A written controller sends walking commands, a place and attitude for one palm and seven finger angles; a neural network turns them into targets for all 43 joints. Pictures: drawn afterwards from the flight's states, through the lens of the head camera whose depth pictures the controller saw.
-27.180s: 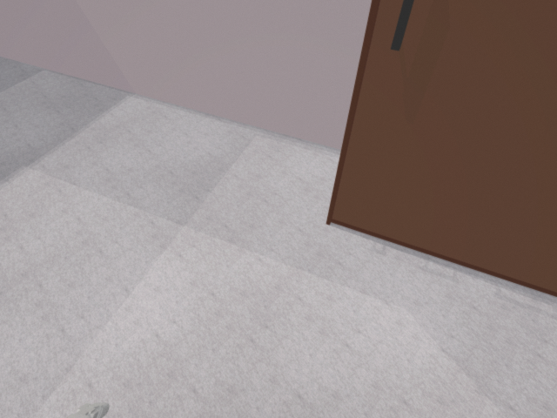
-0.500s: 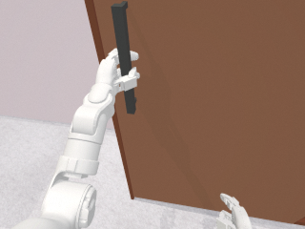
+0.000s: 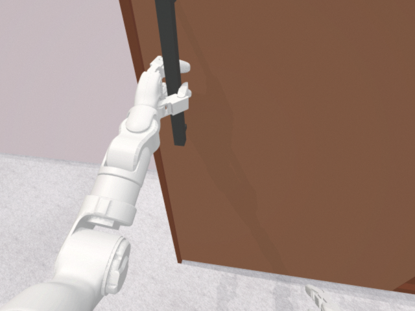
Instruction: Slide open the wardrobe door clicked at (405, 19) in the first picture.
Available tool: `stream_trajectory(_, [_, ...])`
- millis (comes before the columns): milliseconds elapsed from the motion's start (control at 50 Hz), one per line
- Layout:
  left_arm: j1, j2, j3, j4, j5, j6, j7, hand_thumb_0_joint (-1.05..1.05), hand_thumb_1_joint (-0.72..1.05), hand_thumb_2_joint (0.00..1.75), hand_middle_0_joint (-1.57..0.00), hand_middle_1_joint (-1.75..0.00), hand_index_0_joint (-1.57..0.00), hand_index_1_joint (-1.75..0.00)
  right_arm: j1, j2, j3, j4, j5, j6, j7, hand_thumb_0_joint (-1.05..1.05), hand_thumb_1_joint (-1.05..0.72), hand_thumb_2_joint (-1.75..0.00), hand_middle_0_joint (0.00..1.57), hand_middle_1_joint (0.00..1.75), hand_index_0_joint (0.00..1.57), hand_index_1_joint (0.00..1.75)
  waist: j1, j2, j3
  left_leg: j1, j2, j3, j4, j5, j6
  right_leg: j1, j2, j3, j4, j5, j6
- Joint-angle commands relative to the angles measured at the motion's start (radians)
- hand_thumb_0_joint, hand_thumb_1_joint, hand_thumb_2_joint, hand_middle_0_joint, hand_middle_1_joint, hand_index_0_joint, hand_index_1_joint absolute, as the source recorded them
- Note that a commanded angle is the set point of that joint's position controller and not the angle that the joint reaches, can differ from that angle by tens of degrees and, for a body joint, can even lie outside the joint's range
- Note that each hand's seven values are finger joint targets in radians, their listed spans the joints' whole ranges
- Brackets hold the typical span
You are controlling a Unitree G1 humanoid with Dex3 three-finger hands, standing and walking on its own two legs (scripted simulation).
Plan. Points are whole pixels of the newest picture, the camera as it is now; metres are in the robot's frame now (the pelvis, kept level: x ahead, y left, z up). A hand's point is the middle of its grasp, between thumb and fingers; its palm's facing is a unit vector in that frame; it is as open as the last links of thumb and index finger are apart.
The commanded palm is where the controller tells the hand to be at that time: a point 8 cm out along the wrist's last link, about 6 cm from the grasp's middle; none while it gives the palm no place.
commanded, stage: step sideways, sliding the door along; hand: left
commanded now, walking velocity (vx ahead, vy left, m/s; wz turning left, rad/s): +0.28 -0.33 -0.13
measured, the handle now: (176, 80) +0.48 +0.10 +0.23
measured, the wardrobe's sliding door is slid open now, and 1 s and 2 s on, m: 0.00 0.09 0.38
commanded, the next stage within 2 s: none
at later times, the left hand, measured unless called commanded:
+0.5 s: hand (194, 101) +0.44 +0.06 +0.21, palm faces +0.22 -0.97 -0.09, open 6.5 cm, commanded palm +0.40 +0.04 +0.23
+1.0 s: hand (233, 103) +0.44 -0.01 +0.21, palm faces +0.39 -0.92 -0.08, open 6.9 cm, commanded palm +0.40 -0.04 +0.22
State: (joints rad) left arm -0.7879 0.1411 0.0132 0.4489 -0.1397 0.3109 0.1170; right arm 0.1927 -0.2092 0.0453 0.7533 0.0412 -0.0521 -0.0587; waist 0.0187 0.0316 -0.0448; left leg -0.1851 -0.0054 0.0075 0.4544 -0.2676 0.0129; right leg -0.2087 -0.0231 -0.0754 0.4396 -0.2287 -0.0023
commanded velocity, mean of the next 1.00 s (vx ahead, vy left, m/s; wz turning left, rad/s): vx -0.10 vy -0.28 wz -0.18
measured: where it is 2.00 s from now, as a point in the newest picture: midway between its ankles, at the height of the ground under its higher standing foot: outside the picture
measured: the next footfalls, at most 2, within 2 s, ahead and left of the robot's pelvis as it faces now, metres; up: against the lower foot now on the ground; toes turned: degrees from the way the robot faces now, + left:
left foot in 0.50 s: +0.07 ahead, +0.04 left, +0.00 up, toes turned +12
right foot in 0.84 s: +0.17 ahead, -0.35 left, -0.01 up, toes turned +0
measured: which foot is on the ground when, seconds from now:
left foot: down 0.00-0.30, up 0.32-0.48, down 0.50-0.84, up 0.86-0.98, down 1.00-1.00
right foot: down 0.00-0.50, up 0.52-0.82, down 0.84-1.00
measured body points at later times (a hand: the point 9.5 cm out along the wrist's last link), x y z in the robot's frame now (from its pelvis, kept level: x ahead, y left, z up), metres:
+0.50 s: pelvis +0.03 -0.09 -0.02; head +0.12 -0.09 +0.42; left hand +0.42 +0.11 +0.22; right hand +0.26 -0.31 -0.13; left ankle +0.04 +0.03 -0.74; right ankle +0.04 -0.17 -0.73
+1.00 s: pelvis +0.11 -0.21 -0.01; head +0.21 -0.21 +0.42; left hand +0.41 +0.03 +0.21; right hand +0.37 -0.39 -0.11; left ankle +0.07 -0.09 -0.74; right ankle +0.13 -0.35 -0.73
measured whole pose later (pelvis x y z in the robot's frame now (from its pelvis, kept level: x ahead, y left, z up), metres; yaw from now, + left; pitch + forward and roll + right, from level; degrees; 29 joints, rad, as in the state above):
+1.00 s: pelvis +0.11 -0.21 -0.01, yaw +4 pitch +2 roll -2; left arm -0.29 0.18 0.15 -0.38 -0.05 0.00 0.19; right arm 0.03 -0.24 0.01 0.54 0.05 -0.08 0.01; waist 0.09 0.07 0.19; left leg -0.29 0.13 0.11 0.66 -0.26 -0.04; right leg -0.37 -0.03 -0.08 0.66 -0.18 0.01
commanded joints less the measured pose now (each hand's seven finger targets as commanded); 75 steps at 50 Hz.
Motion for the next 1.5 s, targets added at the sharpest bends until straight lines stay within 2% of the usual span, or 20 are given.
stream_trajectory(0, [-0.461, 0.102, -0.021, -0.304, 0.028, -0.311, -0.032, 0.00, 0.90, 0.90, -0.45, -1.40, -0.45, -1.40, -0.131, -0.125, -0.056, -0.185, -0.025, -0.051, -0.034, 0.00, -0.90, -0.90, 0.20, 0.30, 0.20, 0.30, -0.038, 0.006, -0.199, 0.002, 0.175, -0.127, -0.090, -0.086, 0.046, -0.068, -0.014, 0.028, 0.093, -0.090, -0.007])
stream_trajectory(100, [-0.524, 0.057, -0.086, -0.478, 0.014, -0.374, -0.040, 0.00, 0.90, 0.90, -0.45, -1.40, -0.45, -1.40, -0.114, -0.120, -0.074, -0.234, -0.028, -0.044, -0.036, 0.00, -0.90, -0.90, 0.20, 0.30, 0.20, 0.30, -0.061, 0.148, -0.232, 0.343, 0.401, -0.365, -0.039, 0.443, 0.192, -0.412, 0.022, 0.083, 0.455, -0.289, -0.006])
stream_trajectory(180, [-0.483, 0.029, -0.109, -0.557, 0.025, -0.398, -0.048, 0.00, 0.90, 0.90, -0.45, -1.40, -0.45, -1.40, -0.125, -0.123, -0.080, -0.263, -0.010, -0.029, -0.009, 0.00, -0.90, -0.90, 0.20, 0.30, 0.20, 0.30, -0.054, 0.167, -0.256, 0.354, 0.392, -0.181, 0.059, 0.628, 0.148, -0.299, 0.000, 0.059, 0.292, -0.209, -0.018])
stream_trajectory(240, [-0.456, -0.004, -0.157, -0.633, 0.045, -0.413, -0.050, 0.00, 0.90, 0.90, -0.45, -1.40, -0.45, -1.40, -0.152, -0.115, -0.076, -0.289, 0.010, -0.029, 0.001, 0.00, -0.90, -0.90, 0.20, 0.30, 0.20, 0.30, -0.038, 0.116, -0.306, 0.134, 0.289, -0.010, 0.218, 0.508, 0.051, 0.075, -0.014, 0.025, 0.032, 0.044, -0.046])
stream_trajectory(280, [-0.425, 0.022, -0.158, -0.670, 0.068, -0.405, -0.037, 0.00, 0.90, 0.90, -0.45, -1.40, -0.45, -1.40, -0.208, -0.069, -0.070, -0.309, 0.020, -0.031, -0.007, 0.00, -0.90, -0.90, 0.20, 0.30, 0.20, 0.30, -0.015, -0.273, -0.328, -0.290, 0.060, 0.062, 0.540, -0.191, -0.036, 0.393, -0.304, 0.359, -0.006, 0.599, -0.194])
stream_trajectory(360, [-0.429, -0.056, -0.228, -0.773, 0.071, -0.419, -0.036, 0.00, 0.90, 0.90, -0.45, -1.40, -0.45, -1.40, -0.202, -0.053, -0.070, -0.264, 0.014, -0.051, 0.003, 0.00, -0.90, -0.90, 0.20, 0.30, 0.20, 0.30, -0.023, -0.188, -0.260, -0.323, 0.072, -0.006, 0.514, -0.319, -0.039, 0.403, -0.317, 0.287, 0.102, 0.987, -0.216])
stream_trajectory(420, [-0.378, -0.066, -0.243, -0.787, 0.081, -0.450, -0.029, 0.00, 0.90, 0.90, -0.45, -1.40, -0.45, -1.40, -0.201, -0.062, -0.076, -0.271, 0.005, -0.021, 0.008, 0.00, -0.90, -0.90, 0.20, 0.30, 0.20, 0.30, -0.042, -0.121, -0.325, -0.040, 0.107, 0.089, 0.074, 0.052, -0.052, 0.276, -0.219, 0.117, 0.226, 0.844, -0.129])
stream_trajectory(460, [-0.328, -0.078, -0.268, -0.841, 0.047, -0.452, -0.048, 0.00, 0.90, 0.90, -0.45, -1.40, -0.45, -1.40, -0.187, -0.145, -0.122, -0.316, 0.009, -0.002, 0.017, 0.00, -0.90, -0.90, 0.20, 0.30, 0.20, 0.30, -0.045, 0.171, -0.409, 0.454, 0.469, -0.285, 0.055, 0.961, 0.129, -0.255, -0.035, 0.074, 0.493, 0.011, 0.020])
stream_trajectory(480, [-0.340, -0.104, -0.260, -0.808, 0.045, -0.445, -0.064, 0.00, 0.90, 0.90, -0.45, -1.40, -0.45, -1.40, -0.206, -0.153, -0.123, -0.343, 0.015, 0.012, 0.052, 0.00, -0.90, -0.90, 0.20, 0.30, 0.20, 0.30, -0.025, 0.153, -0.428, 0.465, 0.566, -0.328, 0.053, 0.971, 0.194, -0.326, -0.026, 0.162, 0.654, -0.340, 0.009])
stream_trajectory(720, [-0.121, -0.011, -0.198, -0.984, 0.076, -0.451, -0.066, 0.00, 0.90, 0.90, -0.45, -1.40, -0.45, -1.40, -0.195, -0.119, -0.115, -0.407, 0.021, -0.036, 0.089, 0.00, -0.90, -0.90, 0.20, 0.30, 0.20, 0.30, -0.054, 0.327, -0.276, 0.466, 0.400, 0.094, 0.115, 1.095, 0.023, -0.239, 0.047, -0.028, 0.261, -0.097, 0.030])
stream_trajectory(780, [-0.042, 0.058, -0.145, -1.039, 0.085, -0.461, -0.054, 0.00, 0.90, 0.90, -0.45, -1.40, -0.45, -1.40, -0.205, -0.089, -0.092, -0.421, 0.043, -0.060, 0.088, 0.00, -0.90, -0.90, 0.20, 0.30, 0.20, 0.30, -0.028, 0.152, -0.287, 0.280, 0.307, 0.124, 0.296, 0.780, 0.026, 0.049, 0.016, -0.005, 0.003, 0.370, 0.019])
stream_trajectory(820, [0.029, 0.134, -0.117, -1.071, 0.091, -0.473, -0.038, 0.00, 0.90, 0.90, -0.45, -1.40, -0.45, -1.40, -0.244, -0.033, -0.066, -0.407, 0.022, -0.073, 0.059, 0.00, -0.90, -0.90, 0.20, 0.30, 0.20, 0.30, -0.031, -0.129, -0.258, -0.081, 0.148, 0.159, 0.438, -0.076, -0.083, 0.234, -0.235, 0.184, 0.059, 1.172, -0.055])
stream_trajectory(880, [0.133, 0.129, -0.075, -1.211, 0.081, -0.490, -0.014, 0.00, 0.90, 0.90, -0.45, -1.40, -0.45, -1.40, -0.203, -0.033, -0.060, -0.366, 0.020, -0.092, 0.034, 0.00, -0.90, -0.90, 0.20, 0.30, 0.20, 0.30, 0.016, -0.352, -0.322, -0.286, 0.080, 0.024, 0.541, -0.404, -0.063, 0.396, -0.292, 0.309, 0.157, 1.419, -0.154])
stream_trajectory(920, [0.144, 0.074, -0.112, -1.249, 0.075, -0.507, -0.002, 0.00, 0.90, 0.90, -0.45, -1.40, -0.45, -1.40, -0.199, -0.040, -0.052, -0.342, 0.018, -0.077, 0.038, 0.00, -0.90, -0.90, 0.20, 0.30, 0.20, 0.30, -0.030, -0.242, -0.343, -0.169, 0.138, 0.041, 0.190, -0.149, -0.068, 0.389, -0.261, 0.230, 0.232, 1.326, -0.135])
stream_trajectory(960, [0.166, 0.063, -0.133, -1.284, 0.071, -0.531, -0.037, 0.00, 0.90, 0.90, -0.45, -1.40, -0.45, -1.40, -0.228, -0.105, -0.104, -0.361, 0.002, -0.055, 0.055, 0.00, -0.90, -0.90, 0.20, 0.30, 0.20, 0.30, -0.036, 0.075, -0.348, 0.452, 0.392, -0.060, -0.017, 1.033, 0.003, -0.202, -0.027, 0.040, 0.401, 0.327, 0.034])
stream_trajectory(1000, [0.171, -0.017, -0.188, -1.248, 0.110, -0.534, -0.054, 0.00, 0.90, 0.90, -0.45, -1.40, -0.45, -1.40, -0.211, -0.146, -0.134, -0.425, -0.006, -0.029, 0.103, 0.00, -0.90, -0.90, 0.20, 0.30, 0.20, 0.30, -0.005, 0.211, -0.368, 0.638, 0.539, -0.112, 0.106, 1.521, 0.123, -0.412, 0.017, 0.117, 0.552, -0.392, 0.021])
stream_trajectory(1220, [0.288, 0.018, -0.189, -1.274, 0.113, -0.505, -0.044, 0.00, 0.90, 0.90, -0.45, -1.40, -0.45, -1.40, -0.235, -0.073, -0.079, -0.426, 0.012, -0.105, 0.094, 0.00, -0.90, -0.90, 0.20, 0.30, 0.20, 0.30, -0.018, 0.211, -0.198, 0.290, 0.375, 0.146, 0.237, 0.845, 0.010, -0.038, 0.039, -0.012, 0.090, 0.180, 0.025])
stream_trajectory(1300, [0.480, 0.120, -0.085, -1.299, 0.097, -0.491, 0.000, 0.00, 0.90, 0.90, -0.45, -1.40, -0.45, -1.40, -0.200, -0.049, -0.070, -0.398, 0.008, -0.123, 0.062, 0.00, -0.90, -0.90, 0.20, 0.30, 0.20, 0.30, 0.035, -0.221, -0.287, -0.207, 0.060, -0.015, 0.654, -0.461, -0.063, 0.215, -0.307, 0.439, 0.057, 1.301, -0.150])
stream_trajectory(1440, [0.384, 0.015, -0.223, -1.419, 0.107, -0.567, -0.021, 0.00, 0.90, 0.90, -0.45, -1.40, -0.45, -1.40, -0.215, -0.046, -0.083, -0.363, 0.003, -0.038, 0.074, 0.00, -0.90, -0.90, 0.20, 0.30, 0.20, 0.30, -0.045, -0.163, -0.375, 0.110, 0.129, 0.046, 0.101, 0.107, -0.060, 0.085, -0.171, 0.213, 0.172, 0.813, -0.104])
stream_trajectory(1480, [0.375, -0.037, -0.270, -1.369, 0.105, -0.555, -0.051, 0.00, 0.90, 0.90, -0.45, -1.40, -0.45, -1.40, -0.255, -0.120, -0.115, -0.424, -0.003, -0.032, 0.083, 0.00, -0.90, -0.90, 0.20, 0.30, 0.20, 0.30, -0.023, 0.155, -0.352, 0.289, 0.513, -0.281, -0.040, 0.817, 0.132, -0.251, 0.014, 0.103, 0.449, -0.081, 0.015])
